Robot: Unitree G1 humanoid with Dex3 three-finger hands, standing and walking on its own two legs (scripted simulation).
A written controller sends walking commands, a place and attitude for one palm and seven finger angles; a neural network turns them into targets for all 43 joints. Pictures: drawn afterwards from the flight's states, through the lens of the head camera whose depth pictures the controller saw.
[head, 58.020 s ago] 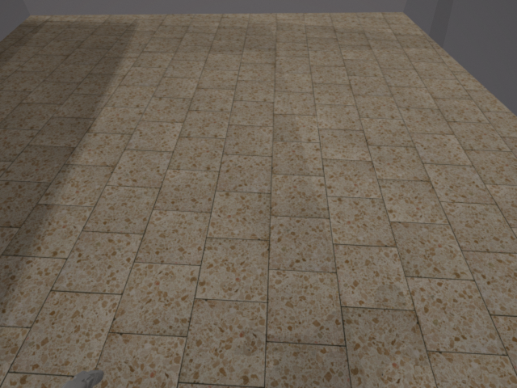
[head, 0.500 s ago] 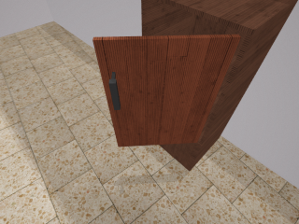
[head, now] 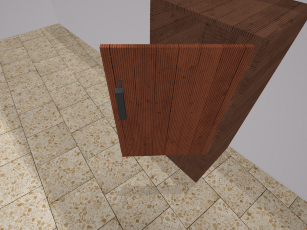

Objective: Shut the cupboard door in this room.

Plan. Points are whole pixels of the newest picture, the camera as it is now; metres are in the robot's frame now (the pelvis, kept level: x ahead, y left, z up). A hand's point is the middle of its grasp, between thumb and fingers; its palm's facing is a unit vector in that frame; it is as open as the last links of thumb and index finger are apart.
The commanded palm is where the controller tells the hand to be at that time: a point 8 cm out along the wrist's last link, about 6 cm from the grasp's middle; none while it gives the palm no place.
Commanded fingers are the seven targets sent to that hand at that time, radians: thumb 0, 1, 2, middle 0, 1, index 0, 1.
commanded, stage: raise the hand and make a fist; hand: left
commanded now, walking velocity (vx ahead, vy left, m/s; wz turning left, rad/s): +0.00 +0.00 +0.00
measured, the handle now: (121, 100) +0.48 +0.14 +0.05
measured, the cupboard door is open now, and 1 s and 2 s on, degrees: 49 49 49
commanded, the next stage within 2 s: bring the fist close to the handle in 1.94 s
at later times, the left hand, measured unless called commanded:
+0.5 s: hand out of the picture +0.11 +0.19 -0.05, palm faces +0.25 -0.97 -0.04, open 5.9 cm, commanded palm +0.11 +0.23 -0.03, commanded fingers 0.00 0.90 0.90 -0.64 -0.78 -0.64 -0.78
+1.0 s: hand (78, 205) +0.17 +0.19 +0.00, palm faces +0.12 -0.99 -0.03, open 3.6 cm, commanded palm +0.14 +0.24 +0.01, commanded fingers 0.00 0.90 0.90 -1.10 -1.28 -1.10 -1.28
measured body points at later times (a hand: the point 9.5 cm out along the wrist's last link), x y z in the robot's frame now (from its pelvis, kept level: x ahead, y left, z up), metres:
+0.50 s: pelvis -0.04 -0.04 -0.10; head +0.00 -0.03 +0.35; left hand +0.09 +0.24 -0.04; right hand +0.21 -0.25 -0.14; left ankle +0.01 +0.09 -0.74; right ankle -0.01 -0.11 -0.74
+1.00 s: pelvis -0.02 +0.00 -0.07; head +0.03 +0.00 +0.38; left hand +0.16 +0.25 +0.01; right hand +0.16 -0.24 -0.14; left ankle +0.01 +0.09 -0.74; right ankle -0.01 -0.11 -0.74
